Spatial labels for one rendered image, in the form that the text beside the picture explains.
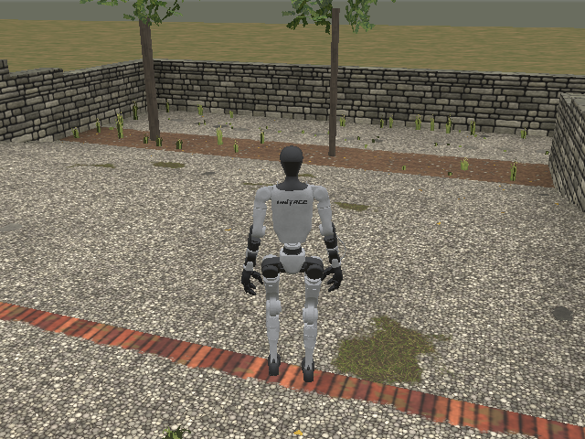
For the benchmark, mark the robot left foot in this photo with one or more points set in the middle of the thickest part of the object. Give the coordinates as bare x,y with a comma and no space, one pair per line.
274,367

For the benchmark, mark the robot left upper arm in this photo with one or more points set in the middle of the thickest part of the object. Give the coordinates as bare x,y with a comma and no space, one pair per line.
263,194

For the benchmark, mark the robot right hand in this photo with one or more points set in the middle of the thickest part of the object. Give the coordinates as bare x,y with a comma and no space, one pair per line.
337,277

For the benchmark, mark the robot left forearm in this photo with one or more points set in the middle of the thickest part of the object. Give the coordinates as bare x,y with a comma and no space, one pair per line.
252,251

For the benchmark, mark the robot right shin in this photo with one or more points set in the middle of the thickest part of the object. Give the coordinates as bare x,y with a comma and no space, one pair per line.
309,340

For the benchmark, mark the robot left hand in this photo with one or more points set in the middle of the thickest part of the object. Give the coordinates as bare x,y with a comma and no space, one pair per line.
245,280

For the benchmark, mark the robot right upper arm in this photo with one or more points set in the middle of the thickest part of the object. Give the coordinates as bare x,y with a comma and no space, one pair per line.
320,194

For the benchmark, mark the robot right forearm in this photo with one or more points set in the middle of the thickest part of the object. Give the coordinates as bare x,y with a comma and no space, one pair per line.
332,249

